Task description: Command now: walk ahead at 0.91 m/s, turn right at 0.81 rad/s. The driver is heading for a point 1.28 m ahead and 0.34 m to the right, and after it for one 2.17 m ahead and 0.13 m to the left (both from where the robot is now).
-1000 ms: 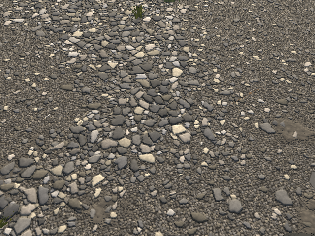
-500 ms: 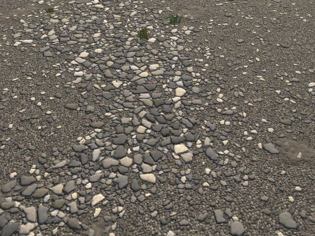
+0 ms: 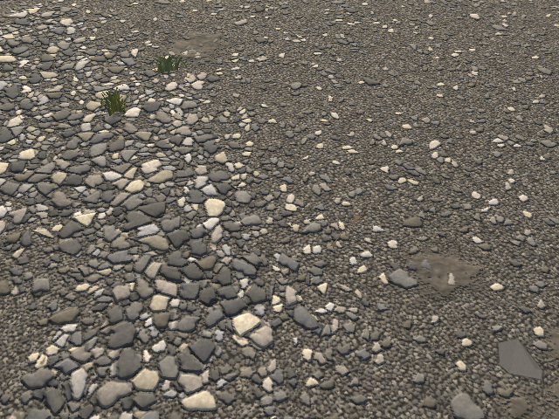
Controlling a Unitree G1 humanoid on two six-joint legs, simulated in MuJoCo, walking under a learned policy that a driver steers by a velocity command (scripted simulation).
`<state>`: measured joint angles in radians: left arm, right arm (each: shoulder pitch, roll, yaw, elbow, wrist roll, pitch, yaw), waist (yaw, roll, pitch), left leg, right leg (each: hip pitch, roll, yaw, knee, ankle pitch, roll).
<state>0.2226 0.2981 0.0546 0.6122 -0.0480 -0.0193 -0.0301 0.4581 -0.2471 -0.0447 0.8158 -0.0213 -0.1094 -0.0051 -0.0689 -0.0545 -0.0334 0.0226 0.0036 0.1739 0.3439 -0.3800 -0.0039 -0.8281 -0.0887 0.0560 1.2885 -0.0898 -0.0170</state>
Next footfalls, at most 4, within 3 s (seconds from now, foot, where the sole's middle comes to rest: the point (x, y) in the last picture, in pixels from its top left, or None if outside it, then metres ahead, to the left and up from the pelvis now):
0.22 right None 0.35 -0.10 -0.77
0.66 left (292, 323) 0.79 -0.08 -0.77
1.14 right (450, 262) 0.98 -0.57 -0.77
1.60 left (396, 158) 1.45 -0.51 -0.77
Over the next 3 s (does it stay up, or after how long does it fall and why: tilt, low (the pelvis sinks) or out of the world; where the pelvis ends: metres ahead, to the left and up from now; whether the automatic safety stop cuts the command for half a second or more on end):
stays up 2.01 -0.52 0.01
